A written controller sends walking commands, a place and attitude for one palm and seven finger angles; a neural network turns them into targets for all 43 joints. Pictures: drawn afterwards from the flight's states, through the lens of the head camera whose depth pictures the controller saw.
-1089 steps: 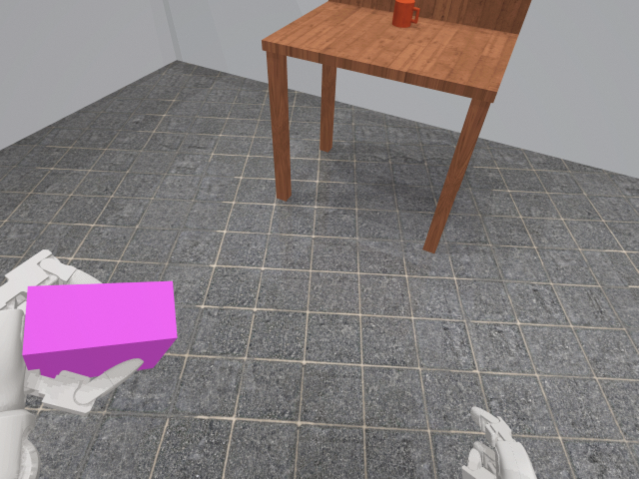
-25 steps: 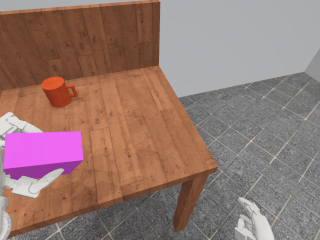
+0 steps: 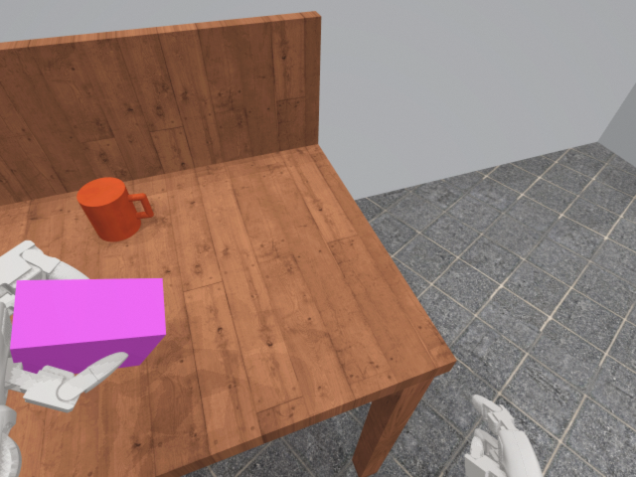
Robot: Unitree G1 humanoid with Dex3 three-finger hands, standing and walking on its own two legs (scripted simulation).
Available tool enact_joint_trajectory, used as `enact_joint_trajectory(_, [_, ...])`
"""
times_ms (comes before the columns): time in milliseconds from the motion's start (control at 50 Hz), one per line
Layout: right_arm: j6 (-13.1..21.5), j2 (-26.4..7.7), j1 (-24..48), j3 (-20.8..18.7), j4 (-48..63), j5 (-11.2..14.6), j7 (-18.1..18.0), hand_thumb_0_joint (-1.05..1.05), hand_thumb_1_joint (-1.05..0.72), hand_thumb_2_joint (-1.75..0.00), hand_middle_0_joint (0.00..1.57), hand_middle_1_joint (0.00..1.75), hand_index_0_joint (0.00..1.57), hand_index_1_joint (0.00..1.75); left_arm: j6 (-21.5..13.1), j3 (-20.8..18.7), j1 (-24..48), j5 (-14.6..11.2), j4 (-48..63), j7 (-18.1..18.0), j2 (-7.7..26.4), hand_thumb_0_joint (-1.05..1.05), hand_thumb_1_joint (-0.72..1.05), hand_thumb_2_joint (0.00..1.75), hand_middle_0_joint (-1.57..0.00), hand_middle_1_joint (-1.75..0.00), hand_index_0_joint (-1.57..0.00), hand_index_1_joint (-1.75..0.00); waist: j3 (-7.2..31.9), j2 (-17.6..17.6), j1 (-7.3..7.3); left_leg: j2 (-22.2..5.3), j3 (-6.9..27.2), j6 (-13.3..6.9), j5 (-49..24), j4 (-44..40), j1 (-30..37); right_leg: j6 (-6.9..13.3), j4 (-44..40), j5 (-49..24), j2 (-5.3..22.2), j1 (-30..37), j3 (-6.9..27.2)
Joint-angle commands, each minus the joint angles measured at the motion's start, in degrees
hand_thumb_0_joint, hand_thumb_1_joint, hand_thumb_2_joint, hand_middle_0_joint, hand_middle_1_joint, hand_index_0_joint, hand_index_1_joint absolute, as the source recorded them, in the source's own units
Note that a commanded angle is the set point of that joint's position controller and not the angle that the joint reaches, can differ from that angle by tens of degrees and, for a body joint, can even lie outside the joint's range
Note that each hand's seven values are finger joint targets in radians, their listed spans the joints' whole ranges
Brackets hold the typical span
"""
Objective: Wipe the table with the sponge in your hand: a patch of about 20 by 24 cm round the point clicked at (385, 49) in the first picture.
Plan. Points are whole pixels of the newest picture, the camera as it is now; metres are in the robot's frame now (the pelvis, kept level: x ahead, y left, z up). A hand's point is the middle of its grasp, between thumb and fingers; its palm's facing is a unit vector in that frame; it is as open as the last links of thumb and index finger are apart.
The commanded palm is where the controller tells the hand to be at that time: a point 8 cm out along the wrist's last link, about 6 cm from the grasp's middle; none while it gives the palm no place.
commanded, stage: come to a stop and stand still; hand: left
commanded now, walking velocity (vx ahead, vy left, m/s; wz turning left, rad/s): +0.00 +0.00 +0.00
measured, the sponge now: (109, 328) +0.23 +0.22 +0.14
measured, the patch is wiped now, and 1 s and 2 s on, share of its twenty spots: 0.00 0.00 0.00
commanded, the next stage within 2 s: look again from close up in 0.40 s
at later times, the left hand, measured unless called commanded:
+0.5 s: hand (54, 337) +0.21 +0.25 +0.16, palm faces +0.39 -0.84 -0.39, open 9.7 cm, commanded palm +0.15 +0.29 +0.18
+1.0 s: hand (51, 315) +0.22 +0.26 +0.16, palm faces +0.34 -0.81 -0.47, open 9.7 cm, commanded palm +0.15 +0.28 +0.18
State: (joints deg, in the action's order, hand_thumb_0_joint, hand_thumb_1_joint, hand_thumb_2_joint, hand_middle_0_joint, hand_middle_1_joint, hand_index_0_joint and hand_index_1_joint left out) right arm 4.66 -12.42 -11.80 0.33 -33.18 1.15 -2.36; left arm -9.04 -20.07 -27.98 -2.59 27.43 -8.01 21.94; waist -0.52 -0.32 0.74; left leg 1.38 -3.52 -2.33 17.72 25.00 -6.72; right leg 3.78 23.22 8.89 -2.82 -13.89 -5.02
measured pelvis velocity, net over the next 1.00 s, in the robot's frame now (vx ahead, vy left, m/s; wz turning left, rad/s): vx -0.01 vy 0.00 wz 0.00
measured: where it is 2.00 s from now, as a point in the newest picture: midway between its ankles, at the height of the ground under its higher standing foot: outside the picture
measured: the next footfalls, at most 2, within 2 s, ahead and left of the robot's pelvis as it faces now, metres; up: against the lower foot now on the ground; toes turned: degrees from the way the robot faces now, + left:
right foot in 1.48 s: -0.06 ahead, -0.13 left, +0.00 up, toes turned -3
left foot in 1.78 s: -0.14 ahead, +0.08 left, +0.00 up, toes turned -1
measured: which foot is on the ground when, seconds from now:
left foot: down 0.00-1.00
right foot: down 0.00-1.00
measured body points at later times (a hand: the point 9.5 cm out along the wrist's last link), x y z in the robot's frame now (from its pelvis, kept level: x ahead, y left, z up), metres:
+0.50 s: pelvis -0.01 +0.01 +0.00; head +0.00 +0.01 +0.45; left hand +0.18 +0.29 +0.18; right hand +0.16 -0.21 -0.09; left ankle -0.05 +0.08 -0.74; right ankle +0.04 -0.08 -0.74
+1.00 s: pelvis -0.01 +0.00 +0.00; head +0.04 +0.03 +0.44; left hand +0.20 +0.30 +0.19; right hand +0.16 -0.23 -0.08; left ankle -0.05 +0.08 -0.74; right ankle +0.04 -0.08 -0.74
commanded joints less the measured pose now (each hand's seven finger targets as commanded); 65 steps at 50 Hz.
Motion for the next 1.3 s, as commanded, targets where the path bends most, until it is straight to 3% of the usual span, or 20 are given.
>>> enact_joint_trajectory(0, [2.6,-6.7,4.8,-2.3,8.3,0.1,-0.9,0.00,-0.90,-0.90,0.20,0.30,0.20,0.30,-2.9,-5.3,3.9,-0.8,12.3,-1.2,7.7,0.00,0.10,1.30,-1.20,-1.60,-1.20,-1.60,6.1,-3.0,-0.93,-8.1,7.8,3.1,-17.3,-5.4,-6.0,-1.8,0.5,-15.5,7.3,10.3,9.8])
enact_joint_trajectory(200, [3.3,-6.4,5.7,-2.4,8.5,-0.2,-1.1,0.00,-0.90,-0.90,0.20,0.30,0.20,0.30,-3.1,-4.5,10.0,-0.2,15.4,-1.9,7.9,0.00,0.10,1.30,-1.20,-1.60,-1.20,-1.60,6.2,-6.5,-1.61,-8.3,7.7,4.8,-19.7,-6.8,-4.9,-2.0,2.1,-12.6,6.1,10.3,8.4])
enact_joint_trajectory(460, [2.8,-6.5,4.5,-2.2,8.9,-0.4,-0.9,0.00,-0.90,-0.90,0.20,0.30,0.20,0.30,-2.8,-5.5,5.9,-0.7,12.2,-1.2,7.3,0.00,0.10,1.30,-1.20,-1.60,-1.20,-1.60,6.0,-0.6,-1.51,-7.6,8.2,3.5,-11.0,-7.1,-9.5,-2.3,0.1,-10.5,6.9,11.9,9.1])
enact_joint_trajectory(480, [6.7,-8.2,-6.0,-1.7,6.7,-3.2,-0.7,0.00,-0.90,-0.90,0.20,0.30,0.20,0.30,-8.9,-36.9,68.8,10.9,23.3,-0.9,53.0,0.00,0.10,1.30,-1.20,-1.60,-1.20,-1.60,-4.7,3.4,-0.38,-7.7,3.3,-0.6,-15.2,0.5,-19.9,-8.8,1.9,-7.8,3.2,6.8,6.7])
enact_joint_trajectory(500, [5.9,-3.7,1.1,-2.2,2.2,0.1,-0.3,0.00,-0.90,-0.90,0.20,0.30,0.20,0.30,-6.4,-23.2,52.7,3.9,-4.1,0.6,30.1,0.00,0.10,1.30,-1.20,-1.60,-1.20,-1.60,0.4,-6.3,-0.62,-11.5,8.7,0.3,-10.3,0.2,-11.0,-0.5,1.7,3.6,11.2,-2.6,8.6])
enact_joint_trajectory(540, [5.9,-6.8,2.2,-2.6,6.3,-0.5,1.2,0.00,-0.90,-0.90,0.20,0.30,0.20,0.30,-5.9,-13.0,32.7,1.3,-6.4,2.9,17.4,0.00,0.10,1.30,-1.20,-1.60,-1.20,-1.60,4.2,-3.6,-2.53,-6.8,5.5,1.9,-7.4,-4.0,-9.4,-0.6,2.7,-1.5,6.9,4.8,10.4])
enact_joint_trajectory(580, [6.7,-6.8,0.6,-2.9,7.2,0.5,2.7,0.00,-0.90,-0.90,0.20,0.30,0.20,0.30,-8.1,-7.9,19.9,-0.8,-1.0,4.5,12.4,0.00,0.10,1.30,-1.20,-1.60,-1.20,-1.60,9.0,-6.0,-3.49,-5.1,5.1,0.0,-0.1,-2.7,-9.8,-3.7,1.1,2.2,8.9,8.4,13.3])
enact_joint_trajectory(600, [7.2,-6.0,2.9,-2.7,7.3,1.0,4.0,0.00,-0.90,-0.90,0.20,0.30,0.20,0.30,-8.2,-3.1,13.1,-2.0,0.3,5.3,5.1,0.00,0.10,1.30,-1.20,-1.60,-1.20,-1.60,9.4,-8.3,-3.53,-5.6,5.3,-0.7,1.6,-4.7,-8.0,-4.5,2.7,3.8,7.5,7.5,12.4])
enact_joint_trajectory(660, [7.6,-6.5,2.2,-2.7,8.4,1.2,5.3,0.00,-0.90,-0.90,0.20,0.30,0.20,0.30,-9.0,-2.3,5.6,-1.4,9.7,5.0,6.9,0.00,0.10,1.30,-1.20,-1.60,-1.20,-1.60,6.0,-1.9,-4.14,-6.6,5.5,-1.4,1.4,-6.1,-15.4,-4.8,3.6,2.1,7.3,12.6,10.1])
enact_joint_trajectory(740, [7.8,-6.5,3.5,-3.0,8.3,0.7,3.3,0.00,-0.90,-0.90,0.20,0.30,0.20,0.30,-9.4,-13.4,7.2,-1.3,10.1,3.1,16.3,0.00,0.10,1.30,-1.20,-1.60,-1.20,-1.60,6.7,12.0,-3.51,-4.3,5.9,0.4,-4.3,-1.6,-10.6,-3.4,-3.6,2.7,9.2,9.2,13.0])
enact_joint_trajectory(780, [8.0,-5.8,3.4,-2.7,8.2,0.6,2.1,0.00,-0.90,-0.90,0.20,0.30,0.20,0.30,-9.7,-15.4,9.2,-1.8,10.2,2.9,17.7,0.00,0.10,1.30,-1.20,-1.60,-1.20,-1.60,6.8,8.8,-2.69,-3.8,6.4,0.9,-6.1,-0.7,-8.3,-2.3,-4.3,0.6,10.1,7.7,14.3])
enact_joint_trajectory(800, [7.8,-6.4,4.4,-2.4,7.6,0.5,1.9,0.00,-0.90,-0.90,0.20,0.30,0.20,0.30,-9.8,-17.4,11.4,-1.5,12.2,2.4,20.4,0.00,0.10,1.30,-1.20,-1.60,-1.20,-1.60,7.2,3.0,-2.24,-3.8,6.4,1.0,-6.8,-0.8,-6.9,-2.2,-3.6,-0.4,9.7,6.6,14.9])
enact_joint_trajectory(820, [7.7,-5.6,3.7,-2.0,7.9,0.5,1.6,0.00,-0.90,-0.90,0.20,0.30,0.20,0.30,-10.1,-13.4,10.8,-2.1,11.4,2.7,16.0,0.00,0.10,1.30,-1.20,-1.60,-1.20,-1.60,7.2,-2.8,-1.85,-4.0,6.6,1.0,-7.8,-1.3,-7.6,-1.9,-2.4,-2.3,10.0,7.9,13.3])
enact_joint_trajectory(840, [8.0,-6.2,3.5,-2.1,8.1,0.5,1.6,0.00,-0.90,-0.90,0.20,0.30,0.20,0.30,-10.3,-14.1,11.3,-2.0,13.0,2.7,17.5,0.00,0.10,1.30,-1.20,-1.60,-1.20,-1.60,7.6,-8.1,-2.32,-4.1,6.3,1.0,-9.2,-1.4,-7.5,-2.2,-1.2,-6.2,9.4,8.9,13.2])
enact_joint_trajectory(880, [8.7,-6.0,3.3,-1.8,7.9,0.3,1.8,0.00,-0.90,-0.90,0.20,0.30,0.20,0.30,-10.7,-13.6,11.6,-1.8,15.0,2.9,17.5,0.00,0.10,1.30,-1.20,-1.60,-1.20,-1.60,9.7,-12.2,-2.76,-4.3,5.8,1.3,-13.3,-0.5,-7.0,-3.0,1.0,-13.6,9.3,11.8,12.0])
enact_joint_trajectory(940, [9.3,-6.3,3.4,-2.1,7.8,0.3,2.0,0.00,-0.90,-0.90,0.20,0.30,0.20,0.30,-10.4,-10.9,9.9,-1.8,16.4,2.9,14.2,0.00,0.10,1.30,-1.20,-1.60,-1.20,-1.60,10.4,-8.9,-3.02,-5.1,6.0,1.8,-20.3,0.1,-4.0,-3.4,2.3,-21.0,8.9,11.3,10.8])
enact_joint_trajectory(1020, [8.1,-6.2,3.7,-2.5,7.2,0.5,2.1,0.00,-0.90,-0.90,0.20,0.30,0.20,0.30,-8.2,-6.7,5.5,-1.7,9.6,2.9,8.0,0.00,0.10,1.30,-1.20,-1.60,-1.20,-1.60,10.2,1.6,-3.14,-6.8,6.1,2.4,-27.5,0.3,-2.9,-3.5,3.8,-26.4,8.6,9.5,9.5])
enact_joint_trajectory(1080, [6.7,-6.3,5.0,-3.3,7.5,0.5,1.5,0.00,-0.90,-0.90,0.20,0.30,0.20,0.30,-7.3,-8.3,7.5,-1.2,8.1,2.6,9.9,0.00,0.10,1.30,-1.20,-1.60,-1.20,-1.60,8.4,4.0,-3.26,-7.9,7.0,2.8,-27.8,-0.6,-4.1,-3.2,4.4,-25.4,8.7,8.0,10.2])
enact_joint_trajectory(1180, [5.0,-5.5,6.4,-2.2,10.1,-0.3,1.1,0.00,-0.90,-0.90,0.20,0.30,0.20,0.30,-8.4,-9.0,9.7,-1.0,13.3,3.1,11.2,0.00,0.10,1.30,-1.20,-1.60,-1.20,-1.60,7.3,-3.7,-3.91,-11.7,9.1,1.3,-29.6,-3.7,-8.9,-3.1,11.6,-13.2,6.6,6.7,8.7])
enact_joint_trajectory(1280, [6.8,-4.8,5.7,-2.2,10.7,-1.9,1.7,0.00,-0.90,-0.90,0.20,0.30,0.20,0.30,-10.3,-9.5,11.9,-0.9,20.9,3.7,11.8,0.00,0.10,1.30,-1.20,-1.60,-1.20,-1.60,5.0,-8.9,-3.85,-18.4,12.0,-2.1,-45.9,-4.9,-4.8,-3.7,25.7,10.8,3.1,-4.2,5.3])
